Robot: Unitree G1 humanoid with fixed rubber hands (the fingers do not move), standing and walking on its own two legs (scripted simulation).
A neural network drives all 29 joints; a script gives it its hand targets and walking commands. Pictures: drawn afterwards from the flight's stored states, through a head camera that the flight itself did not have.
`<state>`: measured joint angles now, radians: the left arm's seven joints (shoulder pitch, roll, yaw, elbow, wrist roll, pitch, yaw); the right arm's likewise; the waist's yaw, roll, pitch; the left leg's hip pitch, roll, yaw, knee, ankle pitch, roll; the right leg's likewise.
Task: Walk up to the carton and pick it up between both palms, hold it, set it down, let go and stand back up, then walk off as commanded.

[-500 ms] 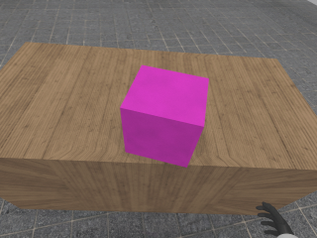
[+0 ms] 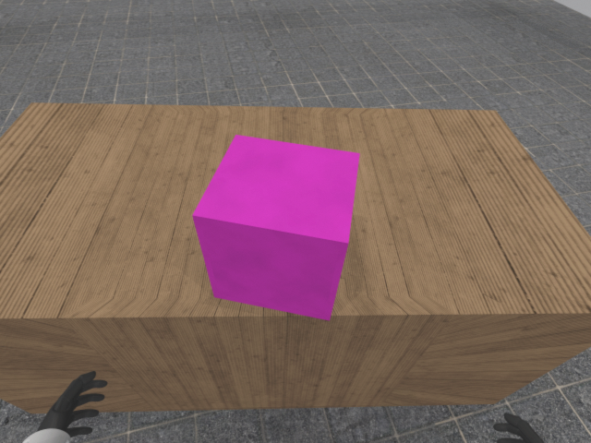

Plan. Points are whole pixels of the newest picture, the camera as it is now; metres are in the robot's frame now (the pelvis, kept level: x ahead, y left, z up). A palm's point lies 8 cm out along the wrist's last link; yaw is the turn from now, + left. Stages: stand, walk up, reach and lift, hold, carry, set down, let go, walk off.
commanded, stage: walk up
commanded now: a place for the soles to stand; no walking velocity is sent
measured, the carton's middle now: (283, 228) +0.46 +0.01 -0.01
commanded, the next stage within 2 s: none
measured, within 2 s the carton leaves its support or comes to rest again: neither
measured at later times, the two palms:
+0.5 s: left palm out of the picture +0.06 +0.34 -0.10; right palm out of the picture +0.09 -0.30 -0.08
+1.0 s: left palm out of the picture +0.05 +0.39 -0.07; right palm out of the picture +0.11 -0.29 -0.09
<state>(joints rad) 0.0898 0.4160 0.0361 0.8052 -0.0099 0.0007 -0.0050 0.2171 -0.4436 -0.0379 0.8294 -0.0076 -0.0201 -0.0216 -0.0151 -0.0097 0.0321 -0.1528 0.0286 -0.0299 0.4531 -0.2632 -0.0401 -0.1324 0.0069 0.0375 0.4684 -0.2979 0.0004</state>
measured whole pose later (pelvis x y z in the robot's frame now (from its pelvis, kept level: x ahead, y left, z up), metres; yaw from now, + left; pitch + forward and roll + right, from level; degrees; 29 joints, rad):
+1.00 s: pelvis +0.00 +0.04 +0.00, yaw +2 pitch -1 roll +0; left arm 0.26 0.44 0.07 0.88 0.04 -0.03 0.07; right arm 0.19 -0.46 -0.10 0.83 -0.06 0.05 0.04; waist 0.01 0.04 0.07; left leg -0.32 0.02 -0.03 0.75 -0.48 0.00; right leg -0.12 -0.07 0.02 0.41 -0.27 0.04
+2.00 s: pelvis +0.00 +0.13 +0.00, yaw +2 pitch -3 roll -1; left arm 0.12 0.45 0.04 0.80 -0.01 0.04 -0.03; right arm 0.22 -0.48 -0.04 0.75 0.00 -0.02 -0.02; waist -0.01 -0.02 0.05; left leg -0.15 0.03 0.02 0.51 -0.30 -0.01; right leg -0.20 -0.01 -0.02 0.47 -0.21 0.02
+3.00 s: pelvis +0.01 +0.12 +0.00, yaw +0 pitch -2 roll +0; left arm 0.11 0.42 0.04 0.95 -0.01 0.02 -0.03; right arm 0.20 -0.45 -0.05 0.88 -0.01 -0.02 -0.02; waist 0.00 0.00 0.05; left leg -0.09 0.04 0.06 0.38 -0.25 -0.03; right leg -0.18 -0.01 0.01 0.41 -0.19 0.01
